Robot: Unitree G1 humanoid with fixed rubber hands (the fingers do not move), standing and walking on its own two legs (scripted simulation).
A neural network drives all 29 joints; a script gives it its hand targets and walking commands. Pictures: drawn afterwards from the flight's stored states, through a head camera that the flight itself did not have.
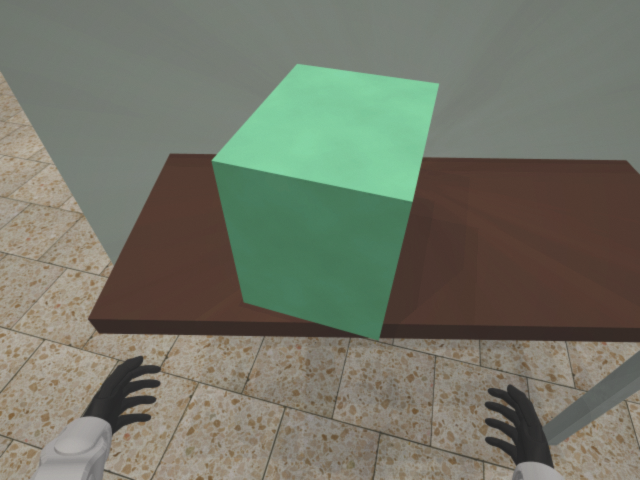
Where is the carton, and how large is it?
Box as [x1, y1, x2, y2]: [211, 64, 438, 340]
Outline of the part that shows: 297,64 211,160 243,301 378,340 411,206 438,84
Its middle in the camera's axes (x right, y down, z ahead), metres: +0.03 -0.06 +0.61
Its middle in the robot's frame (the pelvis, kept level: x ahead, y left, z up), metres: +0.49 +0.05 +0.08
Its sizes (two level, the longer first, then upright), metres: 0.287 0.228 0.281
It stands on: a table, 0.71 m high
